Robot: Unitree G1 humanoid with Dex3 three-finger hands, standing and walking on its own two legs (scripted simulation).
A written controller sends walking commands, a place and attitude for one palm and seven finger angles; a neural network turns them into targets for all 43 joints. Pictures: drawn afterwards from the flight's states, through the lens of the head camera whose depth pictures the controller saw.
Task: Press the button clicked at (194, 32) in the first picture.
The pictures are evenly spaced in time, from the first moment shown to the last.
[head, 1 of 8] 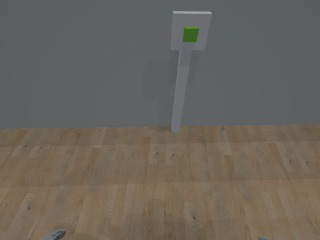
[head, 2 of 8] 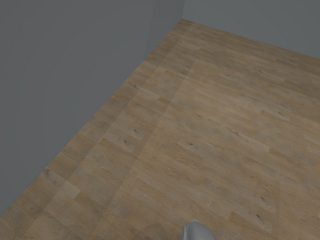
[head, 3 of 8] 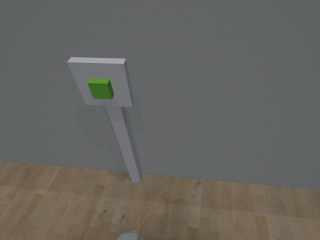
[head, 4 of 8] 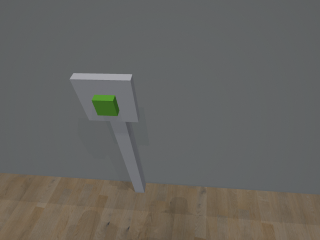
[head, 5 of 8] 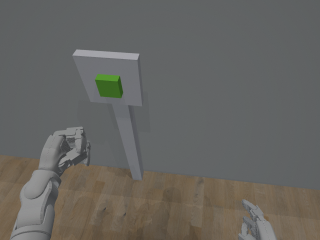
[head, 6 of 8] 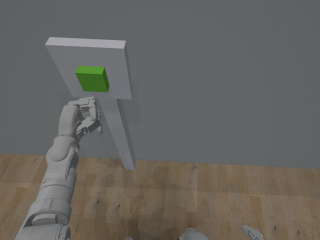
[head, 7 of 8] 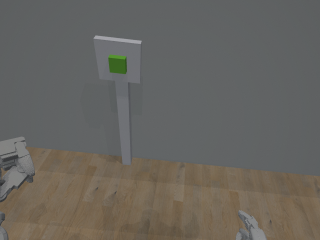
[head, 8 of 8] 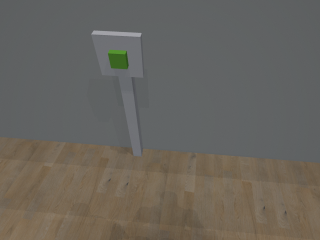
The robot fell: no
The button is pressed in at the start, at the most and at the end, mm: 0 13 0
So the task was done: yes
